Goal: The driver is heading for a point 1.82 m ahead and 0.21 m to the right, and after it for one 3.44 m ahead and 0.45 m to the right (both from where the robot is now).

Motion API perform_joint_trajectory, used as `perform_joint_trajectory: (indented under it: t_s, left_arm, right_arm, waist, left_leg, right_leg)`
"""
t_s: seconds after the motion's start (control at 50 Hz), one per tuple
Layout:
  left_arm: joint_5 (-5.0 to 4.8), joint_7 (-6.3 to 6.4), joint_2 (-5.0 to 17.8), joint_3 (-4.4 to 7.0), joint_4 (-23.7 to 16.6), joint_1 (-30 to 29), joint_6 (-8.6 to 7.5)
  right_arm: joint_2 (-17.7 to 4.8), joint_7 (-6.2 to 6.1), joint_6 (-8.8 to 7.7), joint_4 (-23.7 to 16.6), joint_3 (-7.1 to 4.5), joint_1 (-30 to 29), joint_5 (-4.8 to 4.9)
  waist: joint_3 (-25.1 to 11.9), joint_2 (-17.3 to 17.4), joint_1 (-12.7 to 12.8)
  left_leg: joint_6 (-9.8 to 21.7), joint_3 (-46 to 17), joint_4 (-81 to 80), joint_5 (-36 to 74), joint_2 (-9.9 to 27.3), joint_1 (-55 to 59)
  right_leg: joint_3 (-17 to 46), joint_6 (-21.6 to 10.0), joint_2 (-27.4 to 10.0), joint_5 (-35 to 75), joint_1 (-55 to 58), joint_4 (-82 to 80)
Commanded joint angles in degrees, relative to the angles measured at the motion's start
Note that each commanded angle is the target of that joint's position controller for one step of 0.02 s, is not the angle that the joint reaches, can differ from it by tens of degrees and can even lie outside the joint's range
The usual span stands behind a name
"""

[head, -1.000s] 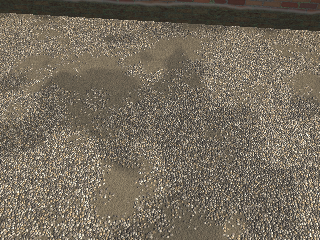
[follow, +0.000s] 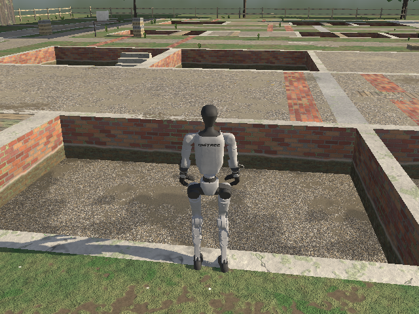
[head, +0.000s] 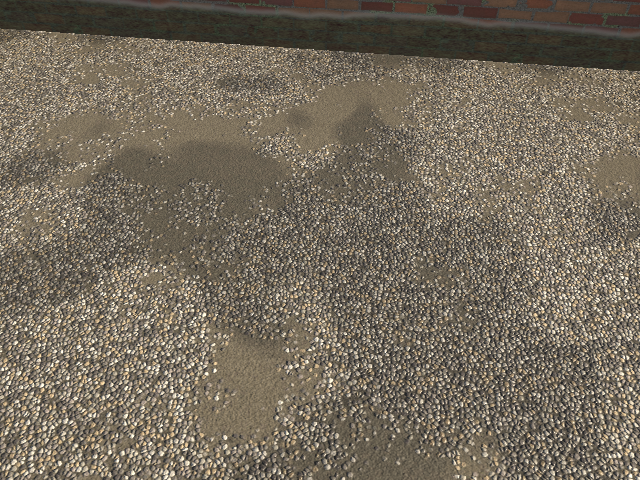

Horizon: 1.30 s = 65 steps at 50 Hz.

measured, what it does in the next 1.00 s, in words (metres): stands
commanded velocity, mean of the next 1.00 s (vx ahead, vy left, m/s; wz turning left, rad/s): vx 0.50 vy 0.00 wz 0.00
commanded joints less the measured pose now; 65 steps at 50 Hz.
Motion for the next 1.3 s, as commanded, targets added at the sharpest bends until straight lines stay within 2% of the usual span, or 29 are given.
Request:
perform_joint_trajectory:
  t_s: [0.02,0.04,0.12,0.14,0.16,0.24,0.26,0.28,0.36,0.38,0.4,0.48,0.5,0.58,0.6,0.68,0.7,0.78,0.8,0.86,0.88,0.96,0.98,1.04,1.06,1.12,1.14,1.18,1.3]
  left_arm:
    - [-0.42,0.03,4.57,1.12,-6.46,-6.61,-0.54]
    - [0.03,0.25,4.39,1.37,-4.75,-3.48,-0.86]
    - [0.04,0.12,3.87,1.09,-5.08,-4.45,-0.88]
    - [-0.40,0.03,4.42,1.09,-6.56,-6.88,-0.42]
    - [0.06,0.22,4.24,1.35,-4.84,-3.64,-0.77]
    - [0.07,0.10,3.82,1.09,-5.15,-4.58,-0.86]
    - [-0.38,0.00,4.39,1.09,-6.63,-7.03,-0.40]
    - [0.07,0.19,4.19,1.35,-4.91,-3.78,-0.76]
    - [0.08,0.08,3.78,1.09,-5.21,-4.71,-0.85]
    - [-0.36,-0.02,4.35,1.08,-6.69,-7.16,-0.39]
    - [0.08,0.18,4.14,1.34,-4.97,-3.89,-0.75]
    - [-0.31,0.00,4.34,1.11,-6.78,-7.30,-0.39]
    - [0.09,0.17,4.07,1.32,-5.04,-4.08,-0.70]
    - [-0.28,-0.02,4.30,1.11,-6.83,-7.38,-0.37]
    - [0.11,0.16,4.04,1.31,-5.07,-4.14,-0.69]
    - [-0.27,-0.04,4.28,1.11,-6.86,-7.46,-0.36]
    - [0.12,0.15,4.01,1.31,-5.10,-4.20,-0.68]
    - [-0.25,-0.04,4.26,1.10,-6.88,-7.51,-0.35]
    - [0.12,0.15,3.99,1.30,-5.12,-4.24,-0.68]
    - [-0.21,-0.03,4.14,1.07,-6.82,-7.47,-0.35]
    - [0.15,0.17,4.02,1.34,-5.17,-4.31,-0.68]
    - [-0.21,-0.06,4.21,1.09,-6.92,-7.61,-0.30]
    - [0.15,0.13,3.94,1.29,-5.15,-4.33,-0.64]
    - [-0.18,-0.04,4.12,1.06,-6.85,-7.57,-0.32]
    - [0.16,0.17,3.99,1.33,-5.20,-4.39,-0.66]
    - [0.19,0.03,3.46,1.01,-5.36,-5.10,-0.77]
    - [-0.19,-0.07,4.19,1.08,-6.94,-7.69,-0.28]
    - [0.16,0.19,3.88,1.36,-5.22,-4.02,-0.61]
    - [0.19,-0.05,3.49,1.01,-5.39,-5.15,-0.72]
  right_arm:
    - [-4.00,0.65,-1.27,-6.48,-1.11,-7.49,-0.46]
    - [-3.71,0.07,-1.39,-5.03,-1.10,-3.39,-0.39]
    - [-4.02,-0.07,-1.07,-5.57,-1.07,-5.22,0.03]
    - [-3.86,0.70,-1.31,-6.69,-1.02,-7.58,-0.42]
    - [-3.58,0.12,-1.44,-5.23,-1.03,-3.44,-0.37]
    - [-3.95,-0.03,-1.16,-5.76,-1.02,-5.24,0.04]
    - [-3.79,0.75,-1.39,-6.90,-0.96,-7.61,-0.42]
    - [-3.51,0.17,-1.52,-5.42,-0.97,-3.45,-0.36]
    - [-3.88,0.02,-1.24,-5.95,-0.97,-5.23,0.04]
    - [-3.71,0.80,-1.47,-7.08,-0.91,-7.59,-0.44]
    - [-3.44,0.21,-1.60,-5.60,-0.93,-3.42,-0.37]
    - [-3.63,0.81,-1.57,-7.22,-0.88,-7.61,-0.42]
    - [-3.41,0.23,-1.63,-5.73,-0.89,-3.48,-0.32]
    - [-3.57,0.84,-1.62,-7.34,-0.84,-7.58,-0.43]
    - [-3.36,0.25,-1.68,-5.84,-0.85,-3.43,-0.32]
    - [-3.53,0.86,-1.66,-7.45,-0.81,-7.53,-0.44]
    - [-3.33,0.27,-1.72,-5.94,-0.83,-3.36,-0.32]
    - [-3.49,0.88,-1.70,-7.55,-0.78,-7.46,-0.45]
    - [-3.30,0.29,-1.76,-6.03,-0.80,-3.28,-0.32]
    - [-3.41,0.89,-1.82,-7.56,-0.77,-7.43,-0.49]
    - [-3.28,0.28,-1.84,-6.11,-0.80,-3.24,-0.29]
    - [-3.41,0.91,-1.76,-7.72,-0.73,-7.35,-0.45]
    - [-3.24,0.32,-1.82,-6.18,-0.76,-3.15,-0.31]
    - [-3.36,0.92,-1.89,-7.72,-0.73,-7.31,-0.50]
    - [-3.24,0.31,-1.90,-6.25,-0.77,-3.10,-0.29]
    - [-3.51,0.15,-1.65,-6.64,-0.76,-4.78,0.03]
    - [-3.36,0.93,-1.81,-7.85,-0.70,-7.23,-0.46]
    - [-3.13,0.41,-2.15,-6.00,-0.71,-2.24,-0.32]
    - [-3.47,0.20,-1.58,-6.84,-0.72,-4.56,0.00]
  waist:
    - [-1.05,0.75,-0.73]
    - [-6.80,-0.40,-0.29]
    - [-2.96,0.31,0.06]
    - [-0.94,0.71,-0.74]
    - [-6.84,-0.31,-0.28]
    - [-2.96,0.36,0.07]
    - [-0.91,0.70,-0.74]
    - [-6.85,-0.29,-0.27]
    - [-2.95,0.36,0.07]
    - [-0.89,0.67,-0.75]
    - [-6.89,-0.30,-0.28]
    - [-1.00,0.53,-0.73]
    - [-6.74,-0.27,-0.27]
    - [-1.02,0.57,-0.73]
    - [-6.80,-0.23,-0.26]
    - [-1.01,0.57,-0.73]
    - [-6.82,-0.22,-0.26]
    - [-1.01,0.57,-0.73]
    - [-6.85,-0.21,-0.27]
    - [-1.39,0.62,-0.73]
    - [-7.07,-0.30,-0.26]
    - [-1.02,0.63,-0.73]
    - [-6.90,-0.13,-0.26]
    - [-1.39,0.63,-0.72]
    - [-7.10,-0.26,-0.26]
    - [-3.54,0.55,0.08]
    - [-1.02,0.64,-0.73]
    - [-8.65,-0.35,-0.23]
    - [-3.09,0.75,0.08]
  left_leg:
    - [0.99,-2.26,-3.45,24.63,4.53,-1.73]
    - [1.17,-3.83,-5.27,16.50,4.41,0.78]
    - [1.28,-4.27,-5.98,15.61,4.54,-0.88]
    - [1.00,-2.19,-3.39,24.64,4.58,-1.95]
    - [1.19,-3.80,-5.23,16.42,4.46,0.64]
    - [1.32,-4.28,-5.99,15.35,4.59,-1.06]
    - [1.03,-2.18,-3.38,24.42,4.63,-2.13]
    - [1.22,-3.79,-5.23,16.15,4.51,0.47]
    - [1.34,-4.25,-5.98,15.09,4.63,-1.22]
    - [1.06,-2.16,-3.35,24.22,4.66,-2.26]
    - [1.25,-3.75,-5.20,15.95,4.55,0.35]
    - [1.07,-2.15,-3.35,24.24,4.71,-2.16]
    - [1.26,-3.72,-5.18,15.90,4.62,0.15]
    - [1.10,-2.13,-3.34,24.14,4.76,-2.25]
    - [1.29,-3.71,-5.17,15.77,4.67,0.07]
    - [1.12,-2.10,-3.32,24.04,4.80,-2.33]
    - [1.31,-3.68,-5.15,15.67,4.72,-0.01]
    - [1.14,-2.07,-3.28,23.99,4.83,-2.40]
    - [1.34,-3.64,-5.11,15.62,4.76,-0.06]
    - [1.21,-2.05,-3.12,24.10,4.86,-2.22]
    - [1.34,-3.60,-5.05,15.77,4.82,0.10]
    - [1.19,-2.01,-3.23,23.91,4.91,-2.52]
    - [1.38,-3.58,-5.07,15.51,4.86,-0.18]
    - [1.25,-1.99,-3.07,24.00,4.93,-2.34]
    - [1.38,-3.54,-5.00,15.67,4.90,-0.01]
    - [1.55,-4.02,-5.74,14.40,4.97,-1.56]
    - [1.23,-1.94,-3.17,23.84,4.97,-2.61]
    - [1.34,-3.33,-4.68,15.92,4.92,0.37]
    - [1.58,-4.01,-5.94,13.80,5.06,-2.10]
  right_leg:
    - [3.42,-1.18,-3.96,27.30,-1.10,-2.78]
    - [2.56,-1.38,-3.01,18.21,2.40,-3.11]
    - [2.29,-1.20,-2.57,16.06,0.54,-3.62]
    - [3.30,-1.09,-3.89,26.98,-1.24,-2.64]
    - [2.50,-1.29,-2.97,17.87,2.34,-2.99]
    - [2.29,-1.14,-2.58,15.79,0.49,-3.52]
    - [3.29,-1.03,-3.88,26.74,-1.33,-2.56]
    - [2.51,-1.24,-2.98,17.61,2.28,-2.91]
    - [2.31,-1.10,-2.59,15.61,0.43,-3.44]
    - [3.29,-0.99,-3.88,26.60,-1.43,-2.49]
    - [2.53,-1.21,-2.99,17.46,2.23,-2.83]
    - [3.26,-0.97,-3.82,26.42,-1.45,-2.44]
    - [2.47,-1.15,-2.93,17.19,2.08,-2.75]
    - [3.24,-0.92,-3.79,26.20,-1.52,-2.37]
    - [2.46,-1.11,-2.92,16.98,2.04,-2.68]
    - [3.23,-0.89,-3.77,26.06,-1.59,-2.31]
    - [2.46,-1.08,-2.90,16.84,1.98,-2.61]
    - [3.21,-0.87,-3.75,25.99,-1.66,-2.24]
    - [2.45,-1.06,-2.89,16.77,1.95,-2.54]
    - [3.26,-0.88,-3.82,26.11,-1.58,-2.20]
    - [2.41,-1.03,-2.82,16.66,2.01,-2.44]
    - [3.16,-0.80,-3.68,25.70,-1.80,-2.10]
    - [2.43,-0.99,-2.84,16.48,1.85,-2.40]
    - [3.23,-0.83,-3.77,25.90,-1.71,-2.08]
    - [2.40,-0.99,-2.79,16.45,1.91,-2.31]
    - [2.30,-0.90,-2.55,14.65,0.20,-2.93]
    - [3.14,-0.75,-3.64,25.57,-1.92,-1.99]
    - [2.28,-0.90,-2.81,16.78,2.56,-1.99]
    - [2.31,-0.79,-2.49,14.25,-0.08,-2.82]
Velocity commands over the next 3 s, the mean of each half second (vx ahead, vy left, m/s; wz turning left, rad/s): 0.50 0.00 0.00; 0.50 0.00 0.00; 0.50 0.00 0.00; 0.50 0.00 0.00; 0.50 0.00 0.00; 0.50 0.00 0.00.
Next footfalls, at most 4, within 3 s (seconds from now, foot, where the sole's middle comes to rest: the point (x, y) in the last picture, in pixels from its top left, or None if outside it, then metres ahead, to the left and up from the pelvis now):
none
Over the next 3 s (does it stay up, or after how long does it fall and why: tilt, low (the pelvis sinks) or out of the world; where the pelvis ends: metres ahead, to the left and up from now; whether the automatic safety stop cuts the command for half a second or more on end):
stays up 0.00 0.01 0.00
